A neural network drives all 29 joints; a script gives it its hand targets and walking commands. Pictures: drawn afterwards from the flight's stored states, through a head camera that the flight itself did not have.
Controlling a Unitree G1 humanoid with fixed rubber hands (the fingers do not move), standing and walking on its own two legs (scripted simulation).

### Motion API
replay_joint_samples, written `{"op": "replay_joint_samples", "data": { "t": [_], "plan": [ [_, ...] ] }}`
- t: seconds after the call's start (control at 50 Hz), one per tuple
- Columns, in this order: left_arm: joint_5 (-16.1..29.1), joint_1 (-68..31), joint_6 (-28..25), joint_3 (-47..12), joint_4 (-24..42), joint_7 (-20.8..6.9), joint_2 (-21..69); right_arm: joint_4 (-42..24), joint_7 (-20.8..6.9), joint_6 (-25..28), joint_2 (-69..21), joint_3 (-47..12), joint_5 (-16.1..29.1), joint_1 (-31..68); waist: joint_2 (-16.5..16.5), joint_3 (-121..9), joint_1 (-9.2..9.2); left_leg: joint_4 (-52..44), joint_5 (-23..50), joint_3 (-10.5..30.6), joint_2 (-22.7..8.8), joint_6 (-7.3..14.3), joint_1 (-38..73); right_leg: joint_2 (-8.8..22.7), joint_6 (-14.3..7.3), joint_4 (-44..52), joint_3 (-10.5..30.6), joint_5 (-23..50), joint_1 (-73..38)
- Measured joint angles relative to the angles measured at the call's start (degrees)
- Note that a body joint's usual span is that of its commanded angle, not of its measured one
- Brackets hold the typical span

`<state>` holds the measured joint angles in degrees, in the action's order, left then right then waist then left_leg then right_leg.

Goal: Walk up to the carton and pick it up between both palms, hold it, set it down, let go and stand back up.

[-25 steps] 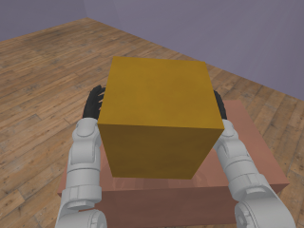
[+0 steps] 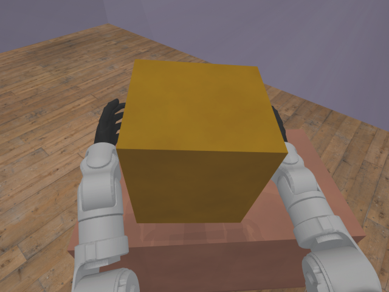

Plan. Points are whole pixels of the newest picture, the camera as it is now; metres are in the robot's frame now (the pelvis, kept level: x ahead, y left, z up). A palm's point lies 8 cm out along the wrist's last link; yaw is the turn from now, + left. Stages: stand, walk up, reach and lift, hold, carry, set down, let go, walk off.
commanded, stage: reach and lift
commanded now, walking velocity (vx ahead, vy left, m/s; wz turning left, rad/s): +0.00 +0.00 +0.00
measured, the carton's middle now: (193, 149) +0.37 +0.00 +0.11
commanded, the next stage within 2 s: hold in 0.70 s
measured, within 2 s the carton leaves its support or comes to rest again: neither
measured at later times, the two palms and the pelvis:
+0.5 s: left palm (102, 134) +0.35 +0.17 +0.19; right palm (275, 134) +0.35 -0.17 +0.16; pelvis -0.01 +0.00 +0.00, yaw +0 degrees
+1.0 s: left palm (92, 135) +0.33 +0.18 +0.20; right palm (273, 129) +0.35 -0.16 +0.18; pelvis -0.01 +0.00 +0.00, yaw +0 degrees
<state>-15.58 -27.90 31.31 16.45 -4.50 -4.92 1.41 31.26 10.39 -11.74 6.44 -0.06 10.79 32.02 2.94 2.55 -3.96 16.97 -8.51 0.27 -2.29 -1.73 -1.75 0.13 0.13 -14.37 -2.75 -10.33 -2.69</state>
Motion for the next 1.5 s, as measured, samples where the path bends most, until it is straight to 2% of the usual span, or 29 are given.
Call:
{"op": "replay_joint_samples", "data": {
  "t": [0.18, 0.44, 0.64, 1.08, 1.5],
  "plan": [
    [0.1, 0.6, 2.4, -0.6, 4.0, -0.3, -0.2, -3.6, 0.4, -1.6, 0.2, -0.5, 0.5, -0.8, -0.3, 0.5, 0.17, 0.4, -0.2, -0.1, 0.3, 0.2, -0.2, 0.3, 0.2, -0.1, 0.1, 0.0, 0.1],
    [-1.2, -2.4, 5.0, -0.1, 3.4, -0.1, 0.0, -1.4, -0.9, -2.7, 0.1, 1.3, -0.4, 2.0, 0.2, 0.1, 0.11, -0.3, 0.6, -0.1, 0.3, 0.2, -0.1, 0.3, 0.1, 0.0, 0.1, 0.4, 0.3],
    [-1.4, -3.5, 6.1, 0.9, 3.5, -0.5, -0.1, -0.9, -0.8, -3.4, 0.1, 1.2, -0.3, 3.5, -0.1, 0.6, 0.28, -0.5, 0.8, 0.0, 0.0, 0.0, 0.6, 0.0, -0.1, -0.3, 0.1, 0.4, -0.2],
    [-1.8, -3.5, 9.9, 1.1, 6.5, -1.0, -0.5, -2.7, -0.5, -6.8, 0.1, 0.8, 0.9, 4.4, 0.0, 0.0, 0.5, -0.2, 0.9, 0.2, 0.1, 0.0, 0.9, 0.1, -0.2, -0.6, -0.1, 0.4, -0.5],
    [-1.3, -2.4, 10.8, 0.9, 8.1, -0.8, -0.5, -4.6, -0.3, -8.2, 0.5, 0.1, 1.4, 4.0, -0.4, 0.0, 0.28, -0.1, 0.7, 0.3, 0.1, -0.1, 0.7, 0.0, -0.2, -0.7, -0.2, 0.2, -0.5]
  ]
}}
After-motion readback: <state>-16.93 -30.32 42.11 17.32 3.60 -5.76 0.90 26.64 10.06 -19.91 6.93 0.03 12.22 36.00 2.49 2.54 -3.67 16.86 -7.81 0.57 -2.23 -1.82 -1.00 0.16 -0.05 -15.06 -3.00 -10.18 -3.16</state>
